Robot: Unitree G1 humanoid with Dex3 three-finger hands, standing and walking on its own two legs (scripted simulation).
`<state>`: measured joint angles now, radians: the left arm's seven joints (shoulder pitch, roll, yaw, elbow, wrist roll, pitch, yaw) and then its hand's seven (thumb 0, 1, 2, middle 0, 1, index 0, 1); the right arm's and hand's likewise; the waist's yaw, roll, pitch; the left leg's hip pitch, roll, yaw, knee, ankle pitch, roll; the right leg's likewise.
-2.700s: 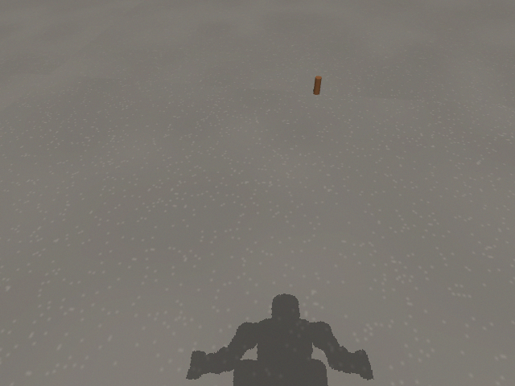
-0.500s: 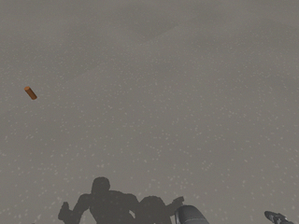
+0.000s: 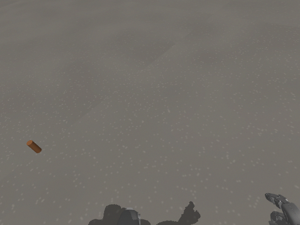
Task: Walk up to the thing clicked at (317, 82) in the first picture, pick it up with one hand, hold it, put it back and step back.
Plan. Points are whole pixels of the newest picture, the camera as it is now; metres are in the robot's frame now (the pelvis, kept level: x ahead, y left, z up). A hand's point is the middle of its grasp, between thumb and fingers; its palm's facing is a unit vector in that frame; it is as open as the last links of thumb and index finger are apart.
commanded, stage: walk up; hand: left
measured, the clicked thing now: (34, 146) +0.84 +1.06 -0.68
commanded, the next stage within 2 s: none
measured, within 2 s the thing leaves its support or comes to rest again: neither
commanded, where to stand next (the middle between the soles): +0.39 +1.16 m, yaw -44 degrees
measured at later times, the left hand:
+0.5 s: hand (30, 175) +0.33 +0.48 -0.11, palm faces -0.24 -0.75 -0.61, open 7.4 cm
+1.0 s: hand out of the picture +0.43 +0.72 -0.13, palm faces -0.37 -0.73 -0.57, open 7.4 cm
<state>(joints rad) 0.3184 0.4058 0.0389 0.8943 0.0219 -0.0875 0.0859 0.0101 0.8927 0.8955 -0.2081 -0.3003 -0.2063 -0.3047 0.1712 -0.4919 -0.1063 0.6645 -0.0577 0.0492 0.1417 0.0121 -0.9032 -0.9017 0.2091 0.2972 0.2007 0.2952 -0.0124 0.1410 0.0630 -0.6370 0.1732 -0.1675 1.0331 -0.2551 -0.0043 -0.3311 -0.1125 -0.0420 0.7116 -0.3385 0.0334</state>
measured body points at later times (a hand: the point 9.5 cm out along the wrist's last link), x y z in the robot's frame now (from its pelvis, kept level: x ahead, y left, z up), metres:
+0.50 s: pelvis +0.16 +0.21 -0.01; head +0.19 +0.15 +0.43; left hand +0.34 +0.52 -0.07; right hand +0.12 -0.12 -0.15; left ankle +0.15 +0.30 -0.67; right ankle +0.23 +0.10 -0.71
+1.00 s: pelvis +0.25 +0.45 +0.00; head +0.30 +0.43 +0.44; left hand +0.45 +0.76 -0.10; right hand +0.19 +0.11 -0.10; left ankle +0.29 +0.53 -0.71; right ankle +0.24 +0.29 -0.64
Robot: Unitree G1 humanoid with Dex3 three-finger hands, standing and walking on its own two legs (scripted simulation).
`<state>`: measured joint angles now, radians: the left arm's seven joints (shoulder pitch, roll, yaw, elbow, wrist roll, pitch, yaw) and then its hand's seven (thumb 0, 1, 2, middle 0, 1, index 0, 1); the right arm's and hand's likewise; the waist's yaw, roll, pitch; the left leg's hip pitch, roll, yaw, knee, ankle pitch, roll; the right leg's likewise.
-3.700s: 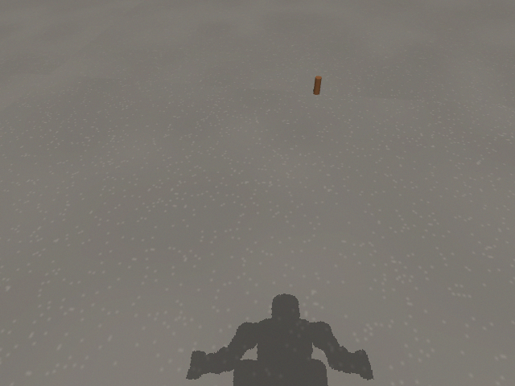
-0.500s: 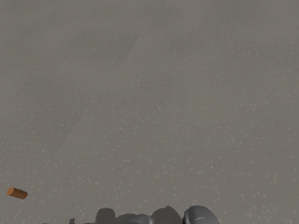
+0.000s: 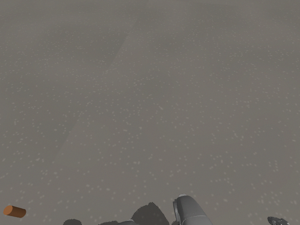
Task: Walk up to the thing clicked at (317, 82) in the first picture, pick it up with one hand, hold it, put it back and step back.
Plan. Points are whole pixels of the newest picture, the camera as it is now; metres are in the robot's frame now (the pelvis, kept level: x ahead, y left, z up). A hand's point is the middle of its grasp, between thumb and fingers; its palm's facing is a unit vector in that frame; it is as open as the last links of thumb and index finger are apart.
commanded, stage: walk up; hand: left
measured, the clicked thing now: (15, 211) +0.31 +0.79 -0.68
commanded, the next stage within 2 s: none
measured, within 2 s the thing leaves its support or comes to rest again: neither
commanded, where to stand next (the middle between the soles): -0.14 +0.71 m, yaw -21 degrees
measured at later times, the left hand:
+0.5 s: hand out of the picture +0.08 +0.52 -0.11, palm faces -0.13 -0.77 -0.63, open 7.4 cm
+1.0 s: hand out of the picture +0.02 +0.68 -0.12, palm faces -0.23 -0.80 -0.55, open 7.4 cm
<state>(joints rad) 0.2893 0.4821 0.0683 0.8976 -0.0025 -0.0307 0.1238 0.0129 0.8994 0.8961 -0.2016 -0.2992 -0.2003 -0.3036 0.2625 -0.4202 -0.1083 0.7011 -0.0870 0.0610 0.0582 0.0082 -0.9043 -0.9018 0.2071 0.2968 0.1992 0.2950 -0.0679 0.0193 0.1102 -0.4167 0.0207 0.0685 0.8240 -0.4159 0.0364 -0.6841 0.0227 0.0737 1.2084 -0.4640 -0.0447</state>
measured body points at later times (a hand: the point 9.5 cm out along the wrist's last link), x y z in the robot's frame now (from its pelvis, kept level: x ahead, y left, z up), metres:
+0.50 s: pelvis -0.04 +0.21 -0.02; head -0.01 +0.16 +0.43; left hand +0.09 +0.56 -0.07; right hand +0.05 -0.14 -0.13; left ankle -0.02 +0.43 -0.66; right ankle +0.04 -0.01 -0.70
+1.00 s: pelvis -0.12 +0.42 -0.01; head -0.07 +0.36 +0.43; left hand +0.03 +0.72 -0.09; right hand -0.10 +0.10 -0.15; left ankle -0.06 +0.53 -0.64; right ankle -0.06 +0.30 -0.71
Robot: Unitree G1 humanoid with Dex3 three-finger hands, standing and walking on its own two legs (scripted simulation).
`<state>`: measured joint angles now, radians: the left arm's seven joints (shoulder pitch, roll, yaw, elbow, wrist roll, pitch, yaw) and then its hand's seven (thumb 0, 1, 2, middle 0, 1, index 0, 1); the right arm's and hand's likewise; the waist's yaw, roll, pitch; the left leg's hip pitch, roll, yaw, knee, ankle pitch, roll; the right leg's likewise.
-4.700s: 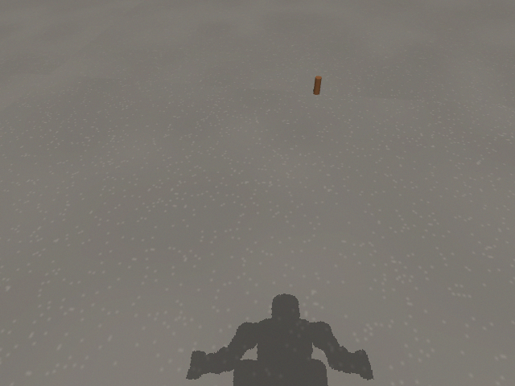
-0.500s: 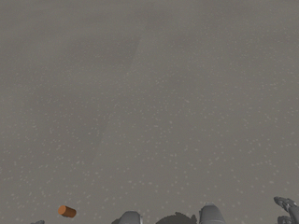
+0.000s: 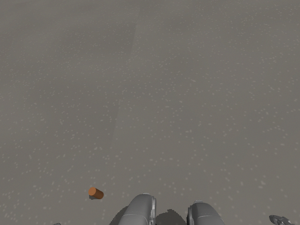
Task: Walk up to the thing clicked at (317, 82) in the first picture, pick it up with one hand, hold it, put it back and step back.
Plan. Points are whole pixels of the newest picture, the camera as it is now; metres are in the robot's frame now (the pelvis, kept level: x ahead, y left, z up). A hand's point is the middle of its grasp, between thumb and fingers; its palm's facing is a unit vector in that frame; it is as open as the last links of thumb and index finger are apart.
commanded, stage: walk up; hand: left
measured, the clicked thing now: (96, 193) +0.34 +0.46 -0.67
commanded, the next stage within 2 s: none
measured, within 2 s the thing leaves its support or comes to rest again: neither
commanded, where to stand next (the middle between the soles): -0.08 +0.28 m, yaw -9 degrees
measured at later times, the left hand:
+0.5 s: hand out of the picture -0.05 +0.54 -0.12, palm faces -0.07 -0.84 -0.53, open 7.4 cm
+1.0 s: hand out of the picture -0.04 +0.66 -0.12, palm faces -0.13 -0.87 -0.48, open 7.4 cm
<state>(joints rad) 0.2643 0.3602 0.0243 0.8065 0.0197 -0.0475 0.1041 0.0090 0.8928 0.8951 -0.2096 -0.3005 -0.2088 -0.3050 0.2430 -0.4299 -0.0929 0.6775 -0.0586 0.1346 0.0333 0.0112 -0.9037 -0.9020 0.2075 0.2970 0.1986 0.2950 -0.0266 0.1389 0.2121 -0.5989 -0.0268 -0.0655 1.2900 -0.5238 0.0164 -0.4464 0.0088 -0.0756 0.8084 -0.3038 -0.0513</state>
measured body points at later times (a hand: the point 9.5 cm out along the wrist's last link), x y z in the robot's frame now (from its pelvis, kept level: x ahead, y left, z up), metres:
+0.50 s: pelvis -0.14 +0.22 +0.01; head -0.10 +0.23 +0.46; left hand -0.05 +0.58 -0.09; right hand -0.13 -0.09 -0.10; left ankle -0.09 +0.31 -0.70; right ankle -0.10 +0.08 -0.62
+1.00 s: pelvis -0.18 +0.38 +0.00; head -0.17 +0.37 +0.45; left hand -0.04 +0.70 -0.09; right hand -0.19 +0.04 -0.11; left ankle -0.16 +0.53 -0.70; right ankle -0.18 +0.20 -0.68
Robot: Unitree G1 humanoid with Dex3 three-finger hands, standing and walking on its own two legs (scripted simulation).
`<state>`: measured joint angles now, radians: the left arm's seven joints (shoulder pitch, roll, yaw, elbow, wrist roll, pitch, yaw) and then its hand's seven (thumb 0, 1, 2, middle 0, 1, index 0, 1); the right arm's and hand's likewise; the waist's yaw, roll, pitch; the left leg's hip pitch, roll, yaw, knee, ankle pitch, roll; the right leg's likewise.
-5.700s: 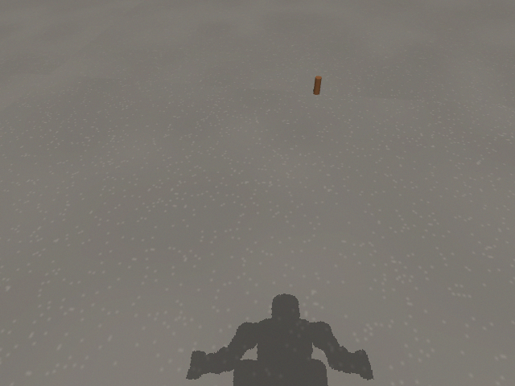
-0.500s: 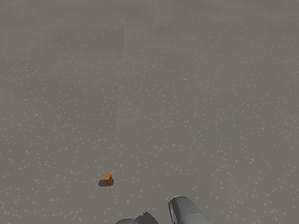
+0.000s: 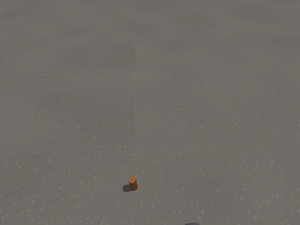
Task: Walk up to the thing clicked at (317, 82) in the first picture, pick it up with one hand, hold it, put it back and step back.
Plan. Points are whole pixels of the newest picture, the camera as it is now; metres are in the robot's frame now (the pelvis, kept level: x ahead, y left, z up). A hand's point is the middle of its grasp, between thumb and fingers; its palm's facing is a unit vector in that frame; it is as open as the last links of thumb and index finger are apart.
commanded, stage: walk up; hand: left
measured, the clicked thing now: (133, 183) +0.50 +0.16 -0.67
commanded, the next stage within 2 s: none
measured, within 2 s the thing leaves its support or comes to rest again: neither
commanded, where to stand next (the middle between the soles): +0.11 -0.09 m, yaw +0 degrees
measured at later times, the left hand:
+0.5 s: hand out of the picture +0.16 +0.19 -0.14, palm faces -0.08 -0.95 -0.31, open 7.4 cm
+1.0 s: hand out of the picture +0.15 +0.20 -0.12, palm faces -0.03 -0.92 -0.39, open 7.4 cm
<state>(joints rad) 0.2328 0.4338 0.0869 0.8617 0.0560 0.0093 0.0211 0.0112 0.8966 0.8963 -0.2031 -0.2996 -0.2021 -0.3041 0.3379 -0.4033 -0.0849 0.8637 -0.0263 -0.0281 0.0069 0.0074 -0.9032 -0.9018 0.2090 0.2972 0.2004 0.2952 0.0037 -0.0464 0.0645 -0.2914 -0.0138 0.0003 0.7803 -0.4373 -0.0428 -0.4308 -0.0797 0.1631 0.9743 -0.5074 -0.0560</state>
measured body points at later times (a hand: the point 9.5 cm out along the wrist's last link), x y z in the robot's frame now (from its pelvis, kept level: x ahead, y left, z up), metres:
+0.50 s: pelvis +0.05 -0.05 +0.01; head +0.11 -0.05 +0.45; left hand +0.16 +0.24 -0.12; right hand +0.07 -0.40 -0.09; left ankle +0.02 +0.11 -0.65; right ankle +0.09 -0.19 -0.70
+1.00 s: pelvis +0.08 -0.07 +0.03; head +0.11 -0.08 +0.48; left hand +0.15 +0.25 -0.10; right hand +0.19 -0.37 -0.10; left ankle +0.12 +0.05 -0.70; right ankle +0.09 -0.20 -0.70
